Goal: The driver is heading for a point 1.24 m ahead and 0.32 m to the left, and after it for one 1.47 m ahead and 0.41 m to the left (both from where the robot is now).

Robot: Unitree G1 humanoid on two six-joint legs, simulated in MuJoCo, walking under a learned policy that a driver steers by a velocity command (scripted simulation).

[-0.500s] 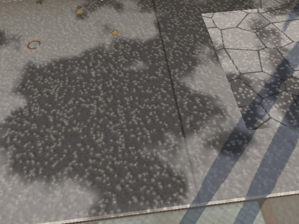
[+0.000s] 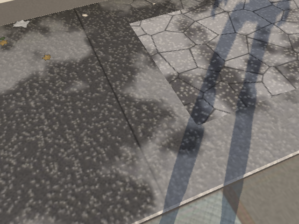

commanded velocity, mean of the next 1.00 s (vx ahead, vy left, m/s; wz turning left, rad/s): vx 0.10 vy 0.00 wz -0.04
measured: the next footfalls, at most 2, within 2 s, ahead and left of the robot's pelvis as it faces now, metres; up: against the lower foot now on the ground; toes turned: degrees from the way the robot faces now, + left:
left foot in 0.30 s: +0.08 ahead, +0.11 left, +0.00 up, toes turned +2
right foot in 0.64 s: +0.18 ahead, -0.12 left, +0.00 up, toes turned +0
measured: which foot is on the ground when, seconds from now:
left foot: up 0.00-0.28, down 0.30-1.00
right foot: down 0.00-0.32, up 0.34-0.62, down 0.64-1.00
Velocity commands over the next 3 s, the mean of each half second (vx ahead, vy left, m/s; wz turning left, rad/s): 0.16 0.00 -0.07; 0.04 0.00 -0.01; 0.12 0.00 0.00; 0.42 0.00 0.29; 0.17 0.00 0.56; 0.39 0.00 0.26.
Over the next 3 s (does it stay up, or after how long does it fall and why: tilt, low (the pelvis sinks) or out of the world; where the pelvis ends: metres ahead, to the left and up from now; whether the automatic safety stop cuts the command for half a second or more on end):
stays up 0.68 0.16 0.00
